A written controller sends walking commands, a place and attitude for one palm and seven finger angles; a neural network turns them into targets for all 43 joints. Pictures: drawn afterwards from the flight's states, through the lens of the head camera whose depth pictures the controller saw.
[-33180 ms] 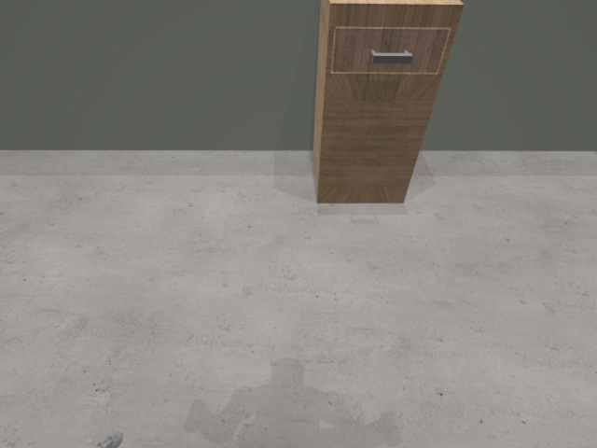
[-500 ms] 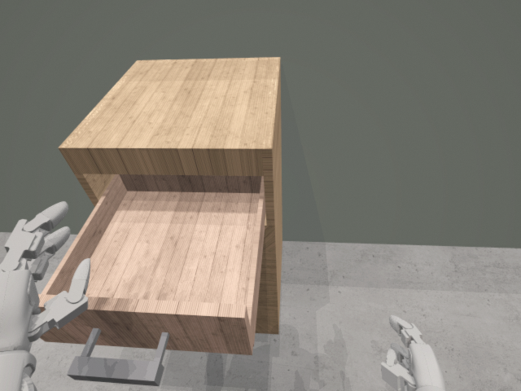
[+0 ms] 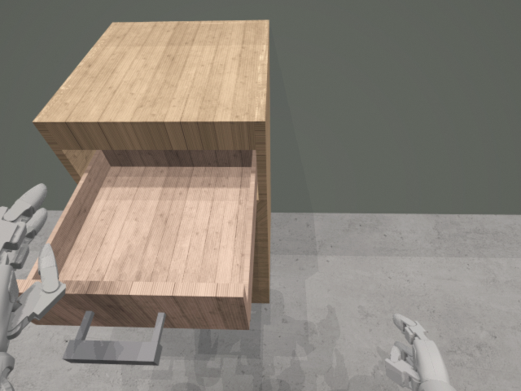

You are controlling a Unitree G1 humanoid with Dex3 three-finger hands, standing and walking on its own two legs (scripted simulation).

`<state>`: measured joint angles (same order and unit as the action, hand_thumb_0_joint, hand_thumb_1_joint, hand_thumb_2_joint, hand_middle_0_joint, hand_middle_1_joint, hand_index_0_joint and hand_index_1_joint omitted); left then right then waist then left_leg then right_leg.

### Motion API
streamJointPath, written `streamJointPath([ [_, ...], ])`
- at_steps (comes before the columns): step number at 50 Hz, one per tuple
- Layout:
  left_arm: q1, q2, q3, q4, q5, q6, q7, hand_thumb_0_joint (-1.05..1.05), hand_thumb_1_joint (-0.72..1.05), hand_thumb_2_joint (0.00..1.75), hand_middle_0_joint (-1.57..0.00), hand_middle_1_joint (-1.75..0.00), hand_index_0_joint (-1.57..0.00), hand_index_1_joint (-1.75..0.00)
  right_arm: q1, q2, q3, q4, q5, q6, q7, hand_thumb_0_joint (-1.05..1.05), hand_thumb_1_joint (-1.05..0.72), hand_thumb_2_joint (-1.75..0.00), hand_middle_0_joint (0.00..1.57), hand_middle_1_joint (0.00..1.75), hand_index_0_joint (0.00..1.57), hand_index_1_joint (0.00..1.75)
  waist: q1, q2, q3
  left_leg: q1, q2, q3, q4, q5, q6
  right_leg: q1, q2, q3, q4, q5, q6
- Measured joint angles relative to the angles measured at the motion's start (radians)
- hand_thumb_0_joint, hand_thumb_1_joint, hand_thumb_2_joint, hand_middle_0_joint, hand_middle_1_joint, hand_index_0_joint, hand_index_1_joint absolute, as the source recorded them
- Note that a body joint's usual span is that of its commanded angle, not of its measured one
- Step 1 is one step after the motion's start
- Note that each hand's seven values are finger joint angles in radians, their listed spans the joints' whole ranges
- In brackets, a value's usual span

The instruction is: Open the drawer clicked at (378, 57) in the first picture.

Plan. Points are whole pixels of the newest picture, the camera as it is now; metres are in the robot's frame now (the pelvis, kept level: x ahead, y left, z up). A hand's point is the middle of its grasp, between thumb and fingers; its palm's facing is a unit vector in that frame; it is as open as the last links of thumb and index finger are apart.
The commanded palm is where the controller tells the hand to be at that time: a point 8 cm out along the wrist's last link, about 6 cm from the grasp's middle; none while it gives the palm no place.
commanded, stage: step back with the hand held close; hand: left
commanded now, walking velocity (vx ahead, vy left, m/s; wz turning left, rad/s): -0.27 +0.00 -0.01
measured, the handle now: (119, 335) +0.20 +0.24 -0.03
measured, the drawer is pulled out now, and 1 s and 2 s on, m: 0.30 0.30 0.30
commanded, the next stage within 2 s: stop stepping back and stand still in 0.92 s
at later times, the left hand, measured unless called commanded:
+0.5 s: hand out of the picture +0.12 +0.26 +0.15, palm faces +0.33 -0.82 -0.47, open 7.4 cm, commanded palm +0.06 +0.31 +0.18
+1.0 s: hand out of the picture +0.06 +0.21 +0.16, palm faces +0.17 -0.84 -0.52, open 7.4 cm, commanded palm -0.02 +0.28 +0.18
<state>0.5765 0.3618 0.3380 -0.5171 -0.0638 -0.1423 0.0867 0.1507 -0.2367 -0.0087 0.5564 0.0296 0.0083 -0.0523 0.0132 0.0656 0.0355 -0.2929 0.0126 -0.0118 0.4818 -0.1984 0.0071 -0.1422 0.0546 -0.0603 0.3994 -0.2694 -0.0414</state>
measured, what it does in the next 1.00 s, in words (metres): walks backwards: right foot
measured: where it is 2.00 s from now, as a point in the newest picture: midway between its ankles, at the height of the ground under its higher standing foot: outside the picture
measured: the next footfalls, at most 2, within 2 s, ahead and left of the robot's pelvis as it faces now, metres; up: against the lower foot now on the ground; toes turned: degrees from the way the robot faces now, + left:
right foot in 0.98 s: -0.20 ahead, -0.10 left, +0.00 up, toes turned +0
left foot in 1.32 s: -0.24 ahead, +0.12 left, +0.00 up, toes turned +4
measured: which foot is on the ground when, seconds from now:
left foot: down 0.00-1.00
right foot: down 0.00-0.64, up 0.66-0.96, down 0.98-1.00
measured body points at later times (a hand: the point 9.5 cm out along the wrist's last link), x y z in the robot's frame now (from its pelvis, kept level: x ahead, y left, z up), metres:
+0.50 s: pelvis -0.07 +0.03 -0.01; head -0.03 +0.04 +0.43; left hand +0.10 +0.31 +0.18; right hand +0.12 -0.19 -0.09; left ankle +0.03 +0.11 -0.74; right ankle -0.04 -0.09 -0.74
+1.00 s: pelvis -0.17 +0.00 -0.02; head -0.09 +0.02 +0.43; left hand +0.04 +0.26 +0.19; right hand +0.03 -0.21 -0.10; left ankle -0.02 +0.12 -0.74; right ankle -0.24 -0.11 -0.74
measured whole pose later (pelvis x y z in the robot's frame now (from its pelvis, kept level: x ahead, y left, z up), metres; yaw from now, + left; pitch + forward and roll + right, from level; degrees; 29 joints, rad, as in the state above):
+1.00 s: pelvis -0.17 +0.00 -0.02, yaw -3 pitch +5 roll -2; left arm 0.64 0.47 0.42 -0.74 -0.09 -0.19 0.10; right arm 0.09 -0.16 0.02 0.58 -0.01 -0.11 -0.02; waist -0.01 0.00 0.08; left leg -0.55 0.07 0.01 0.49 -0.02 0.00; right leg -0.23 0.04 -0.04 0.52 -0.38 0.00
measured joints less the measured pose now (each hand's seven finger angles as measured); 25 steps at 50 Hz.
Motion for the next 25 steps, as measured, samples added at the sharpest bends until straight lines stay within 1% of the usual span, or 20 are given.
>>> streamJointPath([
  [3, 0.055, 0.003, -0.023, -0.033, 0.003, 0.012, -0.005, 0.01, 0.89, 0.9, -0.21, -0.3, -0.21, -0.3, 0.0, -0.001, -0.012, -0.011, 0.002, 0.014, -0.004, 0.01, -0.9, -0.9, 0.2, 0.3, 0.2, 0.3, -0.011, -0.012, 0.004, -0.024, -0.007, 0.011, 0.006, 0.007, 0.011, -0.034, -0.01, 0.009, 0.023, 0.0, 0.01],
  [6, 0.093, 0.029, -0.021, -0.073, 0.001, 0.015, -0.004, 0.01, 0.89, 0.9, -0.21, -0.3, -0.21, -0.3, 0.007, 0.006, -0.019, -0.019, 0.004, 0.021, -0.011, 0.01, -0.9, -0.9, 0.2, 0.3, 0.2, 0.3, -0.016, -0.032, 0.007, -0.045, -0.015, 0.016, 0.016, 0.011, 0.02, -0.061, -0.019, 0.012, 0.046, -0.001, 0.018],
  [10, 0.098, 0.073, 0.015, -0.12, -0.001, 0.008, 0.012, 0.01, 0.88, 0.9, -0.22, -0.3, -0.22, -0.3, 0.016, 0.02, -0.016, -0.026, 0.001, 0.014, -0.017, 0.01, -0.9, -0.9, 0.2, 0.3, 0.2, 0.3, -0.013, -0.059, 0.009, -0.069, -0.026, 0.018, 0.024, 0.024, 0.031, -0.093, -0.031, 0.011, 0.075, 0.0, 0.028],
  [13, 0.086, 0.089, 0.049, -0.139, -0.001, -0.005, 0.024, 0.01, 0.88, 0.9, -0.22, -0.3, -0.22, -0.3, 0.015, 0.032, -0.006, -0.031, -0.003, -0.005, -0.016, 0.01, -0.9, -0.9, 0.2, 0.3, 0.2, 0.3, -0.009, -0.075, 0.008, -0.089, -0.035, 0.024, 0.031, 0.035, 0.039, -0.126, -0.042, 0.014, 0.11, -0.003, 0.034],
  [17, 0.068, 0.08, 0.073, -0.14, 0.005, -0.02, 0.033, 0.01, 0.89, 0.9, -0.21, -0.3, -0.21, -0.3, 0.009, 0.045, 0.009, -0.039, -0.006, -0.038, -0.01, 0.01, -0.9, -0.9, 0.2, 0.3, 0.2, 0.3, -0.007, -0.073, 0.01, -0.121, -0.038, 0.027, 0.058, 0.043, 0.045, -0.166, -0.044, 0.018, 0.156, -0.006, 0.041],
  [22, 0.06, 0.043, 0.059, -0.134, 0.014, -0.024, 0.032, 0.01, 0.89, 0.9, -0.21, -0.3, -0.21, -0.3, 0.012, 0.049, 0.024, -0.041, -0.005, -0.068, 0.001, 0.01, -0.9, -0.9, 0.21, 0.3, 0.2, 0.3, -0.006, -0.047, 0.018, -0.162, -0.021, 0.016, 0.106, 0.036, 0.042, -0.19, -0.03, 0.001, 0.174, 0.006, 0.034],
  [24, 0.062, 0.034, 0.047, -0.14, 0.014, -0.026, 0.034, 0.01, 0.89, 0.9, -0.21, -0.3, -0.21, -0.3, 0.02, 0.05, 0.026, -0.035, -0.006, -0.073, 0.004, 0.01, -0.9, -0.9, 0.21, 0.3, 0.2, 0.3, -0.005, -0.045, 0.018, -0.18, -0.015, 0.011, 0.129, 0.005, 0.037, -0.195, -0.026, -0.009, 0.172, 0.012, 0.028],
  [25, 0.064, 0.028, 0.04, -0.147, 0.014, -0.028, 0.036, 0.01, 0.89, 0.9, -0.21, -0.3, -0.21, -0.3, 0.026, 0.049, 0.026, -0.03, -0.007, -0.075, 0.006, 0.01, -0.9, -0.9, 0.21, 0.3, 0.2, 0.3, -0.005, -0.048, 0.016, -0.192, -0.014, 0.008, 0.147, -0.033, 0.03, -0.199, -0.026, -0.013, 0.17, 0.016, 0.025],
])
